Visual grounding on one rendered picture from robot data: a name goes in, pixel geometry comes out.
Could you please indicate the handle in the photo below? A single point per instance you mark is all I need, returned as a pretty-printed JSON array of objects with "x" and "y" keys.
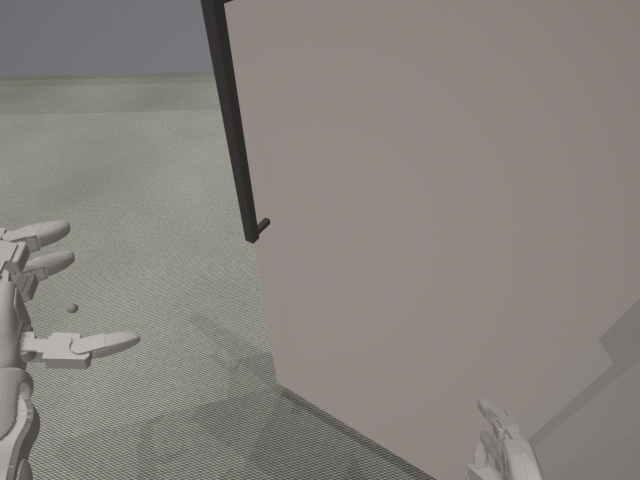
[{"x": 219, "y": 44}]

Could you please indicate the left robot forearm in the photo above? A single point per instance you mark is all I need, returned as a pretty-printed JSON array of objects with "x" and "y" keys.
[{"x": 19, "y": 424}]

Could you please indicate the robot left hand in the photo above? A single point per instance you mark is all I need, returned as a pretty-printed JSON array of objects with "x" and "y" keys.
[{"x": 18, "y": 283}]

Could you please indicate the robot right hand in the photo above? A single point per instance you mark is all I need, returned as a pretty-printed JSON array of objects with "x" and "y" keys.
[{"x": 515, "y": 458}]

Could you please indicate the fridge door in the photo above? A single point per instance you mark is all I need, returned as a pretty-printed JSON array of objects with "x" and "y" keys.
[{"x": 453, "y": 188}]

